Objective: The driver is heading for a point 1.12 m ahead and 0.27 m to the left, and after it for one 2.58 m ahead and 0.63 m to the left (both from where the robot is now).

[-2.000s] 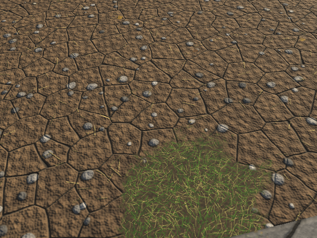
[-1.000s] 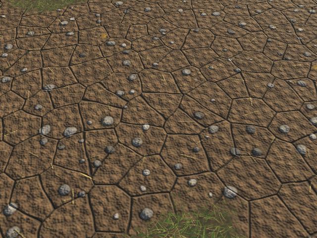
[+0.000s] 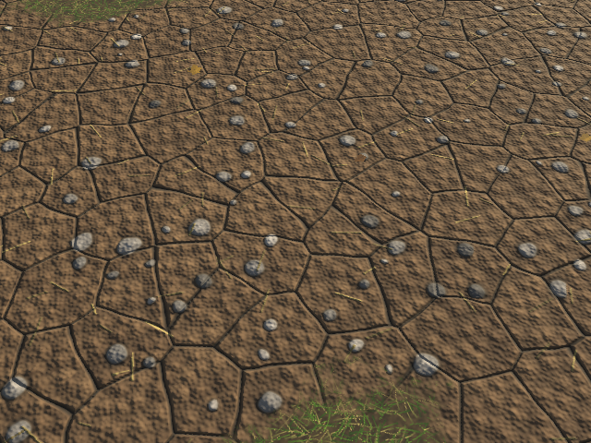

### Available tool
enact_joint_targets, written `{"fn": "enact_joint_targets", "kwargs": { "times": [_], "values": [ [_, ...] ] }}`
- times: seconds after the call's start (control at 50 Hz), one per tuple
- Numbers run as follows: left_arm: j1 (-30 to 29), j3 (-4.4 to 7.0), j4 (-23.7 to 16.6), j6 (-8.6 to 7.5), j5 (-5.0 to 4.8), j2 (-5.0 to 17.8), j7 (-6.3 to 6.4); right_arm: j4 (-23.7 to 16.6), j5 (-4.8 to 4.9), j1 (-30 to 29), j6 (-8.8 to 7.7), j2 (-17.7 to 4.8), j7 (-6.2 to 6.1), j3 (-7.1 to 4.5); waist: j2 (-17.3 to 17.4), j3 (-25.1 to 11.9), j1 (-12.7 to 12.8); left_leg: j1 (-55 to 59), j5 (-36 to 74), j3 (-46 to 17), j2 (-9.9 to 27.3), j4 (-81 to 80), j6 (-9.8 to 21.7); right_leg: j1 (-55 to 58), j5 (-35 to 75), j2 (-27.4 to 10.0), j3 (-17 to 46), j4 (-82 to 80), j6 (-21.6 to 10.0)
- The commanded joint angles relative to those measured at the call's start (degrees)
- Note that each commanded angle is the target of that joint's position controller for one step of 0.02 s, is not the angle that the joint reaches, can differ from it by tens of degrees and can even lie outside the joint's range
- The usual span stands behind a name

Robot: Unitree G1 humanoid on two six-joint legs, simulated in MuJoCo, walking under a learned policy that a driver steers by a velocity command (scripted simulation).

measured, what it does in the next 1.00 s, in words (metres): walks ahead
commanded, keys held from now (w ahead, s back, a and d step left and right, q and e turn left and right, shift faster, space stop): no key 0.62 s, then w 0.38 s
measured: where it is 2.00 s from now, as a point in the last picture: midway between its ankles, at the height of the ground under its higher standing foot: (308, 381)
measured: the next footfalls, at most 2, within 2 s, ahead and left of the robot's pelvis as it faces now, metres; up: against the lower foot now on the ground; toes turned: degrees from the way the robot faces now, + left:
left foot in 1.42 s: +0.53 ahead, +0.11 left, +0.00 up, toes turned +4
right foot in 1.98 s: +0.83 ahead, -0.11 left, +0.00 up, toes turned +9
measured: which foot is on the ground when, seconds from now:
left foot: down 0.00-0.90, up 0.92-1.00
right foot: down 0.00-1.00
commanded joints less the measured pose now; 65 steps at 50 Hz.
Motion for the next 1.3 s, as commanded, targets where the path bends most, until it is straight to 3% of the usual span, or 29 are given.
{"fn": "enact_joint_targets", "kwargs": {
  "times": [0.02,0.62,0.64,0.68,0.72,0.74,0.76,0.8,0.84,0.86,0.88,0.9,0.92,0.94,0.96,0.98,1.0,1.02,1.08,1.14,1.18,1.3],
  "values": [
    [-0.11,0.74,-1.7,-0.43,-0.03,5.54,0.18,-0.37,0.02,5.89,-0.2,-4.72,-0.11,-0.78,0.79,0.62,-0.03,-12.27,5.77,-2.31,2.53,-7.64,1.13,10.43,6.89,-2.88,3.67,-2.72,-2.86],
    [0.8,0.53,-0.85,-0.32,-0.19,5.3,0.38,-1.11,0.06,8.39,-0.31,-3.9,-0.06,-0.94,0.97,0.77,0.07,-11.67,8.44,-2.38,2.42,-7.86,1.26,10.67,8.95,-2.89,3.41,-2.11,-2.65],
    [1.77,0.41,-0.3,-0.27,-0.19,4.76,0.37,-0.54,0.14,9.62,-0.24,-3.66,-0.11,-0.95,1.38,-0.3,-0.05,-11.21,2.5,-2.38,2.29,-8.71,1.72,10.98,2.6,-1.99,2.42,-1.74,-2.58],
    [1.57,0.78,-0.37,-0.42,-0.7,5.23,0.27,-1.27,0.77,9.17,-0.07,-6.47,-0.44,-1.88,4.71,3.07,-0.41,-12.58,-14.79,-6.54,4.41,-11.5,5.22,5.27,-15.82,1.54,-1.36,3.03,-2.13],
    [-3.6,0.68,-2.99,-2.14,-1.18,4.79,-0.47,-2.45,1.58,9.51,-0.86,-10.29,-0.7,-3.14,9.35,9.0,-2.35,-9.53,-24.59,-18.79,14.02,-18.28,10.86,-7.16,-15.56,1.72,-3.87,11.69,-2.09],
    [-5.69,0.51,-4.21,-3.25,-1.36,4.54,-1.06,-2.82,1.68,8.92,-1.56,-11.57,-0.75,-3.73,10.05,11.49,-2.74,-7.75,-22.36,-23.45,18.58,-20.01,13.08,-12.53,-13.29,-0.94,-2.2,15.53,-2.72],
    [-6.65,0.57,-4.91,-4.19,-1.51,4.75,-1.57,-2.9,1.32,9.12,-2.31,-10.95,-0.65,-3.75,9.5,12.6,-2.9,-3.94,-16.59,-24.73,20.52,-19.77,14.03,-18.03,-15.09,-2.82,-0.84,18.74,-3.21],
    [-7.61,0.6,-6.25,-5.7,-2.06,4.99,-2.42,-2.96,1.41,9.73,-3.09,-9.67,-0.04,-3.62,7.86,12.44,-2.85,3.34,-4.24,-21.96,20.12,-17.15,13.15,-23.75,-18.34,-4.94,-0.06,18.18,-3.78],
    [-6.38,0.71,-6.15,-6.6,-2.19,4.66,-3.2,-3.59,1.81,8.48,-2.79,-9.98,0.58,-3.65,6.42,10.11,-1.71,1.45,1.48,-15.57,16.43,-14.83,10.64,-14.9,-14.6,-3.3,-3.34,9.97,-3.61],
    [-1.2,0.99,-4.24,-6.71,-2.24,4.2,-3.49,-4.23,1.86,6.25,-2.52,-10.65,0.87,-3.67,6.51,7.94,1.18,-4.77,5.86,-11.63,13.88,-12.24,9.25,-2.97,-8.28,-0.58,-6.43,5.33,-3.41],
    [6.05,2.06,-1.46,-6.51,-2.11,5.46,-3.52,-4.68,1.52,5.71,-2.5,-11.16,1.09,-3.63,6.68,4.25,4.09,-10.19,16.63,-8.85,11.22,-7.17,8.18,9.94,-3.56,3.3,-8.81,4.37,-3.25],
    [14.65,3.45,0.82,-6.29,-2.14,7.86,-3.42,-5.16,1.48,4.19,-2.76,-11.13,1.2,-3.43,4.96,-0.16,8.46,-14.32,26.62,-4.87,8.34,3.37,6.06,20.46,-2.46,2.39,-5.93,3.25,-4.61],
    [23.75,5.04,1.63,-6.23,-1.59,14.12,-2.76,-7.72,1.18,1.47,-3.3,-8.01,1.27,-2.47,-8.18,-4.49,11.67,-25.55,21.14,1.42,1.47,26.37,1.13,30.01,-11.16,-11.75,17.35,-7.06,-10.75],
    [26.61,4.06,2.03,-6.84,-0.38,14.55,-3.19,-9.35,1.91,2.56,-4.63,-2.99,1.21,-1.34,-17.35,-10.67,9.59,-34.03,-8.61,-5.12,-4.34,42.76,0.5,34.66,-14.93,-23.15,44.32,-19.5,-17.54],
    [19.79,2.48,0.85,-7.63,-0.22,10.68,-3.17,-10.07,3.69,0.17,-5.45,-6.08,1.45,-2.22,-10.35,-5.09,6.44,-39.16,-6.51,-10.05,-0.18,50.03,2.57,29.55,-20.23,-23.52,41.91,-19.42,-16.14],
    [13.75,1.44,-1.2,-7.92,-0.49,7.89,-3.33,-10.87,3.95,-2.2,-5.83,-7.87,1.8,-2.55,-6.65,-0.52,4.63,-40.45,-0.54,-8.85,3.18,49.91,4.52,23.84,-18.92,-21.42,32.83,-19.26,-13.59],
    [9.72,0.69,-2.41,-7.94,-0.34,6.75,-3.67,-10.5,3.3,-2.64,-5.9,-8.07,1.64,-2.95,-2.85,1.32,2.74,-38.76,4.99,-7.65,5.82,46.95,5.29,19.23,-14.04,-18.78,25.3,-20.08,-11.55],
    [8.36,0.28,-2.97,-7.89,-0.08,6.26,-3.88,-10.26,2.49,-2.42,-5.57,-8.32,1.43,-3.57,-2.3,2.25,1.51,-36.14,8.23,-6.78,7.53,43.37,5.31,15.64,-8.93,-16.18,19.19,-20.89,-10.02],
    [11.54,-0.3,-2.07,-7.42,0.36,6.1,-3.21,-10.0,2.21,-2.03,-3.91,-7.43,1.82,-4.14,-3.02,2.65,0.07,-33.23,11.88,-4.42,8.77,38.29,3.76,12.63,1.8,-12.35,10.01,-22.67,-9.3],
    [14.27,-0.14,-1.95,-7.13,0.55,8.33,-2.1,-13.04,1.55,-9.56,-3.35,-6.77,1.88,-3.97,-1.79,4.04,0.98,-38.89,16.76,-3.62,9.31,30.38,1.21,13.82,7.88,-12.98,7.92,-23.88,-10.53],
    [14.76,-0.15,-2.59,-6.71,0.64,8.6,-1.61,-15.05,1.46,-15.01,-3.56,-6.3,2.18,-3.51,-1.89,4.59,2.0,-39.34,21.04,-2.99,8.77,21.88,0.32,14.03,9.02,-12.4,6.03,-24.33,-10.3],
    [19.88,0.53,-2.34,-5.98,-0.48,9.44,-1.22,-18.71,2.03,-26.06,-4.47,-6.26,4.19,-2.35,-2.71,6.53,4.56,-36.68,25.66,-0.83,5.59,6.48,1.4,19.67,9.95,-13.91,2.66,-23.27,-9.5]
  ]
}}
